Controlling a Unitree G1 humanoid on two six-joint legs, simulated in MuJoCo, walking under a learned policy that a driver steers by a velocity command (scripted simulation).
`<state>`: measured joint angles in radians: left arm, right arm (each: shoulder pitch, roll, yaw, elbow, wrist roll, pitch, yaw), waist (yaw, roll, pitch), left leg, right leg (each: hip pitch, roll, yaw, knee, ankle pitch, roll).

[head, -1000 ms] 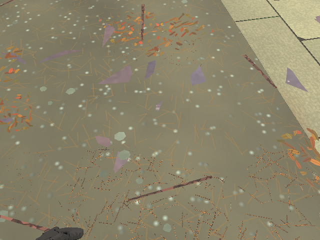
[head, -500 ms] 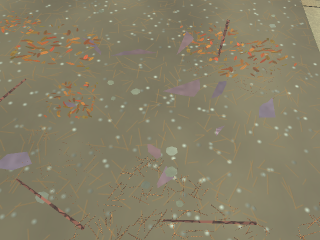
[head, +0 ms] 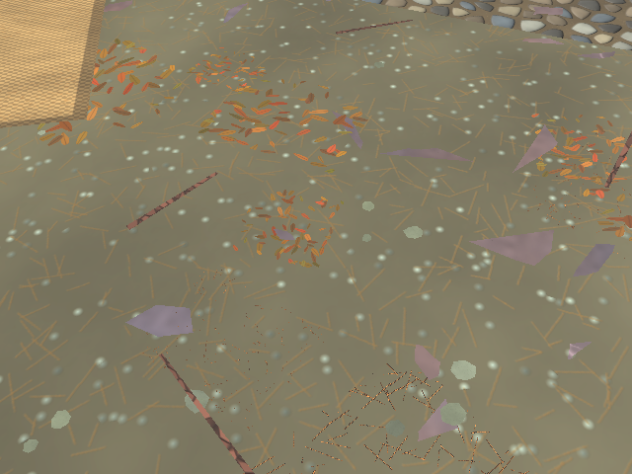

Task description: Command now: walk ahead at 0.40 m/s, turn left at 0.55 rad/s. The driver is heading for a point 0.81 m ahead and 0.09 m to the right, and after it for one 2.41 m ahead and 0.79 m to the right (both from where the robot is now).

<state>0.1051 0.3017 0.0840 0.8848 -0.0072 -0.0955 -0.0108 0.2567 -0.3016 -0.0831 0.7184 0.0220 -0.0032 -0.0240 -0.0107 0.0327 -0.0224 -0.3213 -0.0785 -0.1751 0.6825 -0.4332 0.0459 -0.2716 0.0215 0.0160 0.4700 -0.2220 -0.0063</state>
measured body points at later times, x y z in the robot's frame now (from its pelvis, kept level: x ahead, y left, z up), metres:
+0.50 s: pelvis +0.23 +0.07 -0.01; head +0.26 +0.09 +0.44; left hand +0.20 +0.35 -0.14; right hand +0.44 -0.16 -0.09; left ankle +0.28 +0.17 -0.74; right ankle +0.09 -0.09 -0.64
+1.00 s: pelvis +0.51 +0.04 -0.02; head +0.55 +0.03 +0.43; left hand +0.72 +0.28 -0.11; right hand +0.52 -0.24 -0.15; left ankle +0.32 +0.19 -0.66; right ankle +0.60 -0.04 -0.74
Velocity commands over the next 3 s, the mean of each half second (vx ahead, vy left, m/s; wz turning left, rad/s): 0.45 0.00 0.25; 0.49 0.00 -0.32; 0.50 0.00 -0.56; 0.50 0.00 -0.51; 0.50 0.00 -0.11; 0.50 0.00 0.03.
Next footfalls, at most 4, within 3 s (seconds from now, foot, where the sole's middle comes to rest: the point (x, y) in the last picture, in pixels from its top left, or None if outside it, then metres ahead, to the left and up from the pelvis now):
0.40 left None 0.32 0.18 -0.77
0.94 right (354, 417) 0.64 -0.04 -0.77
1.42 left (293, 299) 0.96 0.09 -0.77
1.92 right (435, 264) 1.06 -0.28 -0.77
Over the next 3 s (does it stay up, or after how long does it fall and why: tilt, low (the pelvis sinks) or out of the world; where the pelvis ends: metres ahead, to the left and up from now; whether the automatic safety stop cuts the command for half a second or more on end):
stays up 1.46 -0.50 -0.01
